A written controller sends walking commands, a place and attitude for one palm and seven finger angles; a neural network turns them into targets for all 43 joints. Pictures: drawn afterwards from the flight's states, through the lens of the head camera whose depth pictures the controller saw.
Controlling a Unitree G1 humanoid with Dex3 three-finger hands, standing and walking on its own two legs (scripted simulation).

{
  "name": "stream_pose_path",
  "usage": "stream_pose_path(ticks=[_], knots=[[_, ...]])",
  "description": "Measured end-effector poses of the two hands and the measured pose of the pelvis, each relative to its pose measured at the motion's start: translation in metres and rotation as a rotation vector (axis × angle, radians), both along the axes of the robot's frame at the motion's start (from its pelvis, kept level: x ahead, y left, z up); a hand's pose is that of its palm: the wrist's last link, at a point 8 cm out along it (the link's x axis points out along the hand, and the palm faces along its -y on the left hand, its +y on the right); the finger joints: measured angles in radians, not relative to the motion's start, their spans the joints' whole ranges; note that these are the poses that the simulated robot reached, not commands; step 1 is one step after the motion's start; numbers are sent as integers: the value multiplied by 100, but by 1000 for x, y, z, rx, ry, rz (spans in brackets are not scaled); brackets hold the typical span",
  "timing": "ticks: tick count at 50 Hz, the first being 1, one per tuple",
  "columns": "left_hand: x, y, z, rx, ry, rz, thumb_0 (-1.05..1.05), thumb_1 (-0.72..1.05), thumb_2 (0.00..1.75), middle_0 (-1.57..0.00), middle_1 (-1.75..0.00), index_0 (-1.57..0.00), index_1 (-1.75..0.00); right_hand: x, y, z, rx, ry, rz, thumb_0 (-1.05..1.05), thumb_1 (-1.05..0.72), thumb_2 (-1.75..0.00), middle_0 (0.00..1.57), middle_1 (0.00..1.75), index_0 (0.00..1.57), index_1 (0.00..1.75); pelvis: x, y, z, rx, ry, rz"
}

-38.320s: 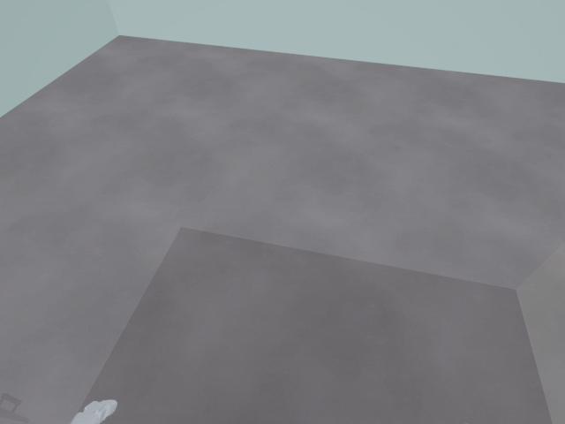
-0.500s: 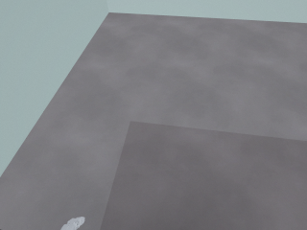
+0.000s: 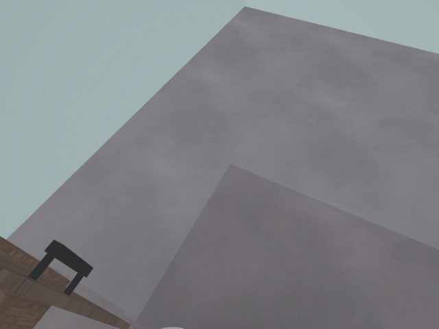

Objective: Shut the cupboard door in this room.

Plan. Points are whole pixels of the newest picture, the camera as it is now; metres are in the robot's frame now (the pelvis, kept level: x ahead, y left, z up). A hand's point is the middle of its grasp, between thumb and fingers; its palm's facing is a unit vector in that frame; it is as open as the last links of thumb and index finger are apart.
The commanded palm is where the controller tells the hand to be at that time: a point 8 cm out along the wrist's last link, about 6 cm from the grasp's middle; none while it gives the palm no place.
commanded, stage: turn or walk to find it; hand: left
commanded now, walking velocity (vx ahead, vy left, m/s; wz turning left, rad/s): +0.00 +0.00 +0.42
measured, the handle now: (63, 270) +0.20 +0.31 -0.04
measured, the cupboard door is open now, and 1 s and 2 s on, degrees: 92 92 92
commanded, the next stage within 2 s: none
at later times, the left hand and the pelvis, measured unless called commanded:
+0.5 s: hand out of the picture +0.08 +0.21 -0.15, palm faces +0.18 -0.95 -0.26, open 7.4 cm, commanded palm none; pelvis +0.00 -0.01 +0.00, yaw +10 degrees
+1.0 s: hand out of the picture -0.09 +0.20 -0.18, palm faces +0.47 -0.85 -0.25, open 7.4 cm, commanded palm none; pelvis -0.01 +0.01 -0.01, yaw +25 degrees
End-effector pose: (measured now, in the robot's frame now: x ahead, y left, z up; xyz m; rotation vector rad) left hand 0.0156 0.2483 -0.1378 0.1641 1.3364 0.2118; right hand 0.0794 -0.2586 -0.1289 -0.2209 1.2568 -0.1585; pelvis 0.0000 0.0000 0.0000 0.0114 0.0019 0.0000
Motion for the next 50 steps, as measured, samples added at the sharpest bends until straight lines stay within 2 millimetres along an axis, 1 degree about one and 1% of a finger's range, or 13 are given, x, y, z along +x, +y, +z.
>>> stream_pose_path(ticks=[3, 6, 10, 14, 18, 22, 25, 27, 34, 39, 42, 44, 50], knots=[[-19, 21, -13, -4, 45, 46, 1, 91, 90, -20, -30, -20, -30, 24, 19, 6, -17, -70, 49, 1, -91, -90, 19, 30, 20, 30, -1, 12, -5, -2, -7, 15], [-24, 33, -10, -5, 68, 68, 1, 91, 90, -20, -30, -20, -30, 35, 35, 18, -22, -106, 77, 1, -91, -90, 20, 30, 20, 30, 0, 19, 1, -22, -10, 32], [-13, 41, 0, -10, 14, 86, 1, 91, 90, -20, -30, -19, -29, 38, 50, 23, -16, -102, 108, 1, -91, -90, 20, 30, 20, 30, -1, 26, 10, -38, -9, 68], [3, 42, 8, -2, -53, 91, 1, 91, 90, -20, -30, -19, -29, 32, 56, 20, 7, -78, 122, 1, -91, -90, 20, 30, 20, 30, -2, 25, 12, -36, -7, 96], [22, 35, 13, 10, -103, 87, 1, 91, 90, -20, -30, -19, -29, 19, 53, 11, 31, -36, 118, 1, -90, -90, 20, 30, 20, 30, -3, 19, 11, -28, -2, 126], [38, 20, 19, 27, -147, 80, 1, 91, 90, -20, -30, -19, -29, 3, 39, -2, 53, 22, 109, 1, -90, -90, 20, 30, 20, 30, -3, 5, 8, -13, 6, 158], [44, 5, 21, 50, -182, 83, 1, 91, 90, -20, -30, -20, -29, -5, 24, -18, 73, 64, 106, 1, -90, -90, 20, 30, 20, 30, -1, -9, 1, 7, 15, 183], [41, -5, 25, 64, -193, 87, 1, 91, 90, -20, -30, -20, -30, -7, 14, -25, 79, 88, 109, 1, -91, -90, 20, 30, 20, 30, -2, -16, -1, 0, 9, 205], [4, -29, 34, 63, -148, 184, 1, 91, 90, -20, -30, -20, -30, 2, -7, -21, 69, 141, 171, 1, -91, -90, 20, 30, 20, 30, 1, -27, 9, 27, 5, 283], [-28, -33, 29, 52, -104, 265, 1, 91, 90, -21, -30, -20, -30, 21, -5, -14, 44, 149, 236, 1, -91, -90, 19, 30, 20, 30, 3, -27, 11, 33, 10, 332], [-53, -30, 24, 43, -69, 312, 1, 92, 90, -21, -30, -20, -30, 40, 7, -11, 29, 132, 290, 1, -91, -90, 19, 30, 20, 30, 2, -22, 10, 30, 11, 362], [-71, -27, 19, 34, -44, 346, 1, 91, 90, -21, -30, -20, -30, 56, 20, -9, 21, 105, 333, 1, -91, -90, 19, 30, 19, 30, 0, -17, 8, 24, 11, 381], [-128, -5, -10, -1, 31, 454, 1, 91, 90, -20, -30, -20, -30, 103, 76, -1, 3, -43, 458, 1, -91, -90, 19, 30, 19, 30, -9, 8, -7, 1, 1, 437]])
